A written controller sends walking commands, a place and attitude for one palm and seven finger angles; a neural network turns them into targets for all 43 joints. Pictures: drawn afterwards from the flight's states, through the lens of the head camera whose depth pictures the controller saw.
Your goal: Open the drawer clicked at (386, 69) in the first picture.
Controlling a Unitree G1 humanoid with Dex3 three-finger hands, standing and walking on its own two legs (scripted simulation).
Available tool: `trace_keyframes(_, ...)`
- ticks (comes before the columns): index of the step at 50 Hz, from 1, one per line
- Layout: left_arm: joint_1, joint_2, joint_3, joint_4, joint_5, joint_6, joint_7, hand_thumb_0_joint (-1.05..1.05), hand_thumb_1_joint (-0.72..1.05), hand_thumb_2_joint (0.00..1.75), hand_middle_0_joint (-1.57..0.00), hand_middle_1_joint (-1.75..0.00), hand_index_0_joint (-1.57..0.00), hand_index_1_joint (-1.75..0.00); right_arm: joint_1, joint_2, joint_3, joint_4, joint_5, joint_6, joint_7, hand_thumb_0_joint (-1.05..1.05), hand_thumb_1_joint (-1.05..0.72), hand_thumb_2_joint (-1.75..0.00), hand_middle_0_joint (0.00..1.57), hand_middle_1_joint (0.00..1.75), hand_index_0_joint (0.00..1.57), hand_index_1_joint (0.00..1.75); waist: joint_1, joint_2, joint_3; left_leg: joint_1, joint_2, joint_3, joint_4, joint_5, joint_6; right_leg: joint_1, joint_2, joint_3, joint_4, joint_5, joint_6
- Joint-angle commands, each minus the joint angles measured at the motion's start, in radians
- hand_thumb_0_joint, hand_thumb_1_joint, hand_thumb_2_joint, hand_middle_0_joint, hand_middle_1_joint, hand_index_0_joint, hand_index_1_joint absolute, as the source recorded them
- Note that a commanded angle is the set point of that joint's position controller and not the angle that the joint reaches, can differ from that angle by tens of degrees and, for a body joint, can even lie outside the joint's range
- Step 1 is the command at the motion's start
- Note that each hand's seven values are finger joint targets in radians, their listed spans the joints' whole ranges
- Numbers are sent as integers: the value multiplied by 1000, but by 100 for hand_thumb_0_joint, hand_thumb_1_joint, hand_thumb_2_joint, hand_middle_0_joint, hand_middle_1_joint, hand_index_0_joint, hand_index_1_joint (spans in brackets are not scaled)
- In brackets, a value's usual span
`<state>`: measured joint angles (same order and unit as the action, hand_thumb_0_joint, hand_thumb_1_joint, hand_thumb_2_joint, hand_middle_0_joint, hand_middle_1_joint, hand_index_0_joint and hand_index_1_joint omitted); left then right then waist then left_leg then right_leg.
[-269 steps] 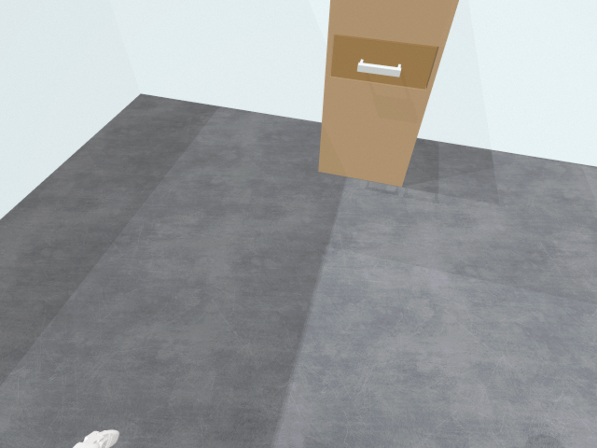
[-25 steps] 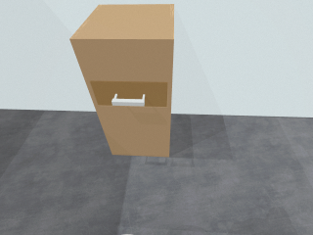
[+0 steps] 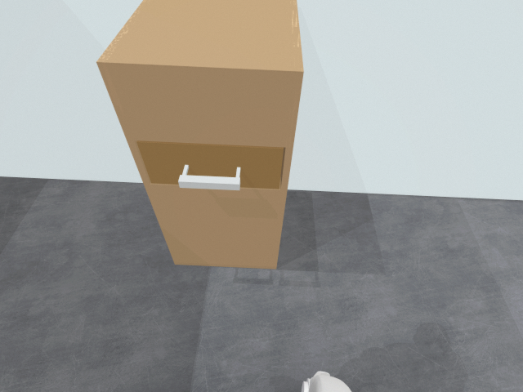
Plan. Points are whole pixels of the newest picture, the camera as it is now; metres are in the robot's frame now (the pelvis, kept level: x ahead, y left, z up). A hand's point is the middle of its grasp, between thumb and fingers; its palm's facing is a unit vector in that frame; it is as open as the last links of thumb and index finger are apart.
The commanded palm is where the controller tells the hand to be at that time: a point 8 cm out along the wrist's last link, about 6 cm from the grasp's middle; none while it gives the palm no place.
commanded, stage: take the last steps up to it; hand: left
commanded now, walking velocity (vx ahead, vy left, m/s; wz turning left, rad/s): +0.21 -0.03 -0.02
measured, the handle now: (211, 176) +0.66 +0.16 -0.17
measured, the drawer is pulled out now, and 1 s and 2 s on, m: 0.00 0.00 0.00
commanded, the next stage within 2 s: come to a stop and stand still in 0.14 s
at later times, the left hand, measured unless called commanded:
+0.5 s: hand (178, 380) +0.17 +0.16 -0.19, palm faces +0.06 -0.98 -0.19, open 7.3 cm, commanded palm none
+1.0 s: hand out of the picture +0.14 +0.11 -0.18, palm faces +0.01 -0.97 -0.22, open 7.4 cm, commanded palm none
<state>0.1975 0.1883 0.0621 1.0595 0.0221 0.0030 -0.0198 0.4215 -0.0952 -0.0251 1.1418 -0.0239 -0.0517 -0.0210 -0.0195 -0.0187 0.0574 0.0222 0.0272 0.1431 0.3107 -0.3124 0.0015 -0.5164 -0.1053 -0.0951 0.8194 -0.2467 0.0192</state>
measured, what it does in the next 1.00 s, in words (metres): walks ahead: right foot, then left foot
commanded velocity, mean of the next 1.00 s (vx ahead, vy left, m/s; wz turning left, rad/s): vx -0.05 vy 0.00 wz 0.00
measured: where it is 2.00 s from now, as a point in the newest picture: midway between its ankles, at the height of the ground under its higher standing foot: outside the picture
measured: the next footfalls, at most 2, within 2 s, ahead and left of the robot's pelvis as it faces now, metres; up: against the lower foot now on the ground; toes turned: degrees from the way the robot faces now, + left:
right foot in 0.12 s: +0.18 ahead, -0.13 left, +0.00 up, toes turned -9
left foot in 0.46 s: +0.22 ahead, +0.09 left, +0.00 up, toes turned +5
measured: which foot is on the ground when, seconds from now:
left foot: down 0.00-0.12, up 0.14-0.44, down 0.46-1.00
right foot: up 0.00-0.10, down 0.12-0.50, up 0.52-0.78, down 0.80-1.00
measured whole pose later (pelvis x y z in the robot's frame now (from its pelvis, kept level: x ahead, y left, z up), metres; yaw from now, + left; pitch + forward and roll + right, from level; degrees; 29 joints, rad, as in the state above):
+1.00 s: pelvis +0.10 -0.07 -0.01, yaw -1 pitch -1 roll +0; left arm 0.25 0.15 0.02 1.06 0.01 0.02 0.02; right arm 0.21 -0.20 -0.04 1.08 -0.01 0.04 -0.02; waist -0.01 0.05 0.03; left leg -0.25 0.06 0.01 0.53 -0.24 -0.02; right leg -0.20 0.01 -0.08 0.53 -0.31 -0.03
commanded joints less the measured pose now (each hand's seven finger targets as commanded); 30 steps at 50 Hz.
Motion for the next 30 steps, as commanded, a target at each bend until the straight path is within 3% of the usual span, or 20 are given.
trace_keyframes(1, -82, 11, -3, -87, -2, -26, 0, 0, 90, 90, -20, -30, -20, -30, 45, -173, -40, -23, -9, -9, -10, 0, -90, -90, 20, 30, 20, 30, -13, 157, 95, -90, 259, -127, -57, 413, 141, 34, 25, -25, -146, 1, -26)
trace_keyframes(3, 10, 27, 5, -61, 0, -36, 2, 0, 90, 90, -20, -30, -20, -30, 26, -179, -40, -19, -5, -4, -11, 0, -90, -90, 20, 30, 20, 30, 37, 119, 42, -114, 235, -92, 69, 509, 115, 211, 69, -58, -243, 48, -45)
trace_keyframes(4, 129, 56, 14, -22, 3, -46, 6, 0, 90, 90, -20, -30, -20, -30, 20, -178, -40, -18, 2, -5, -8, 0, -90, -90, 20, 30, 20, 30, 90, 72, -17, -150, 193, -53, 213, 523, 85, 371, 79, -60, -306, 106, -53)
trace_keyframes(5, 252, 128, 31, 17, 10, -61, 15, 0, 90, 90, -20, -30, -20, -30, 37, -147, -37, -21, 13, -9, 0, 0, -90, -90, 20, 30, 20, 30, 136, -48, -114, -314, 134, -8, 451, 378, 47, 609, -55, 98, -326, 168, -104)
trace_keyframes(6, 335, 233, 53, 27, 4, -66, 27, 0, 90, 90, -20, -30, -20, -30, 85, -89, -25, -51, 23, -10, 4, 0, -90, -90, 20, 30, 20, 30, 132, -271, -222, -516, -7, 13, 787, -229, 7, 762, -332, 475, -440, 356, -216)
trace_keyframes(7, 314, 243, 51, 24, -13, -62, 31, 0, 90, 90, -20, -30, -20, -30, 38, -124, -30, -62, 25, 2, -1, 0, -90, -90, 20, 30, 20, 30, 134, -203, -225, -521, 16, -112, 930, -295, 22, 654, -356, 507, -515, 255, -262)
trace_keyframes(8, 214, 208, 43, -3, -11, -58, 34, 0, 90, 90, -20, -30, -20, -30, -20, -112, -35, -75, 19, 5, 2, 0, -90, -90, 20, 30, 20, 30, 111, -171, -142, -572, 46, -137, 999, -224, 23, 543, -333, 492, -558, 117, -261)
trace_keyframes(10, 88, 114, 14, -34, -9, -61, 43, 0, 90, 90, -20, -30, -20, -30, -72, -101, -34, -79, 4, 17, 9, 0, -90, -90, 20, 30, 20, 30, 52, -45, -22, -546, 103, -153, 951, -84, 16, 329, -258, 317, -586, 96, -214)
trace_keyframes(12, 31, 70, 1, -44, -3, -67, 47, 0, 90, 90, -20, -30, -20, -30, -17, -75, -27, -59, -1, 35, 11, 0, -90, -90, 20, 30, 20, 30, -4, -44, -32, -462, 107, -129, 830, -51, -3, 235, -205, 181, -601, 195, -190)
trace_keyframes(14, 2, 48, -10, -50, 1, -62, 50, 0, 90, 90, -20, -30, -20, -30, 5, -55, -12, -50, 4, 51, 5, 0, -90, -90, 20, 30, 20, 30, -27, -59, -37, -376, 94, -111, 661, -49, -27, 178, -173, 109, -586, 342, -183)
trace_keyframes(16, 8, 63, -8, -50, 4, -51, 52, 0, 90, 90, -20, -30, -20, -30, -15, -40, -2, -56, 9, 55, 3, 0, -90, -90, 20, 30, 20, 30, -10, -52, -64, -338, 63, -88, 510, -35, -35, 225, -152, 92, -549, 440, -188)
trace_keyframes(19, 17, 106, -2, -44, -3, -31, 56, 0, 90, 90, -20, -30, -20, -30, -74, -80, -4, -81, 16, 61, 0, 0, -90, -90, 20, 30, 20, 30, 7, -85, -80, -311, 45, -88, 352, 22, -40, 296, -150, 91, -485, 476, -181)
trace_keyframes(21, 17, 110, -3, -41, -6, -16, 59, 0, 90, 90, -20, -30, -20, -30, -86, -102, -11, -87, 15, 64, -2, 0, -90, -90, 20, 30, 20, 30, -4, -91, -67, -218, 41, -83, 214, 145, -38, 255, -131, 83, -429, 400, -146)
trace_keyframes(22, 22, 104, -1, -46, -9, -8, 59, 0, 90, 90, -20, -30, -20, -30, -82, -128, -16, -89, 13, 61, -2, 0, -90, -90, 20, 30, 20, 30, -7, -39, -58, -174, 65, -102, 161, 283, -28, 225, -106, 76, -382, 340, -115)
trace_keyframes(23, 49, 86, -3, -56, -11, 1, 60, 0, 90, 90, -20, -30, -20, -30, -103, -167, -21, -107, 9, 54, -3, 0, -90, -90, 20, 30, 20, 30, 11, 64, -57, -163, 148, -183, 124, 487, 10, 204, -43, 49, -327, 240, -70)
trace_keyframes(24, 71, 66, -6, -63, -11, 8, 63, 0, 90, 90, -20, -30, -20, -30, -126, -211, -27, -126, 5, 56, -5, 0, -90, -90, 20, 30, 20, 30, 25, 117, -45, -209, 228, -236, 89, 578, 57, 223, 12, 16, -296, 74, -38)
trace_keyframes(25, 78, 57, -10, -61, -15, 18, 61, 0, 90, 90, -20, -30, -20, -30, -172, -229, -29, -137, 6, 56, -11, 0, -90, -90, 20, 30, 20, 30, 32, 264, -48, -255, 276, -301, 14, 613, 108, 254, 50, -14, -201, -66, -13)
trace_keyframes(26, 77, 71, -12, -62, -15, 23, 59, 0, 90, 90, -20, -30, -20, -30, -195, -231, -28, -147, 8, 56, -17, 0, -90, -90, 20, 30, 20, 30, 33, 290, -42, -273, 302, -329, -30, 625, 152, 245, 60, 12, -89, -225, -10)
trace_keyframes(27, 83, 76, -9, -59, -15, 29, 56, 0, 90, 90, -20, -30, -20, -30, -215, -235, -30, -156, 5, 56, -22, 0, -90, -90, 20, 30, 20, 30, 32, 265, -54, -256, 314, -330, -37, 610, 178, 213, 58, 52, 5, -294, -13)
trace_keyframes(30, 91, 65, -6, -60, -11, 28, 52, 0, 90, 90, -20, -30, -20, -30, -243, -256, -45, -172, 0, 65, -26, 0, -90, -90, 20, 30, 20, 30, 23, 172, -123, -125, 307, -288, 42, 706, 201, 122, 65, 87, 110, -296, -6)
